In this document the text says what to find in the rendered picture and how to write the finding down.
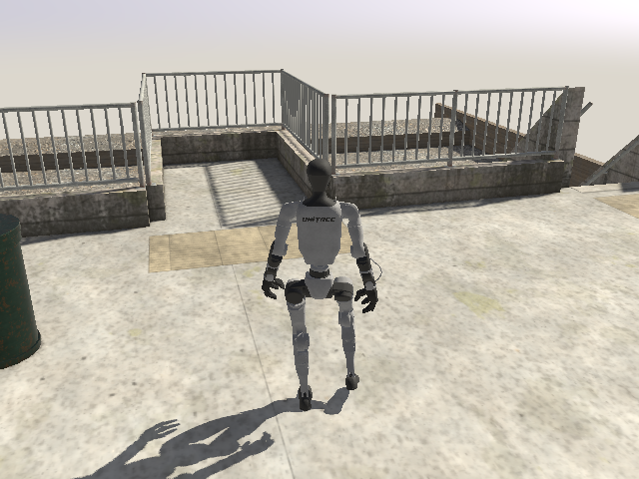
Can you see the robot left forearm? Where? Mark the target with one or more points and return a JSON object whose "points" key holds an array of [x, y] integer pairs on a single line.
{"points": [[272, 265]]}

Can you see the right robot hand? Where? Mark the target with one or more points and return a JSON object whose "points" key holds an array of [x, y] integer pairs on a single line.
{"points": [[371, 298]]}

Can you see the robot right shin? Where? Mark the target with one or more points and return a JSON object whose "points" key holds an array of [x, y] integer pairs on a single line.
{"points": [[348, 344]]}

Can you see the robot right upper arm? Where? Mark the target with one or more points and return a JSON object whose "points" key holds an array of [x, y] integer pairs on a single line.
{"points": [[351, 212]]}

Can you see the robot right forearm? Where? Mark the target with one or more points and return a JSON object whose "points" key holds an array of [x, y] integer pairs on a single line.
{"points": [[365, 270]]}

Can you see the left robot hand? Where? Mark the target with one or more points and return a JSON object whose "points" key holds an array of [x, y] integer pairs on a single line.
{"points": [[276, 283]]}

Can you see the robot left upper arm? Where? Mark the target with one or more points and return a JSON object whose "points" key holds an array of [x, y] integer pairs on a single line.
{"points": [[288, 212]]}

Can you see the humanoid robot head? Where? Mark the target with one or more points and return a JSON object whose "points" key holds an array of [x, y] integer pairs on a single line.
{"points": [[319, 173]]}

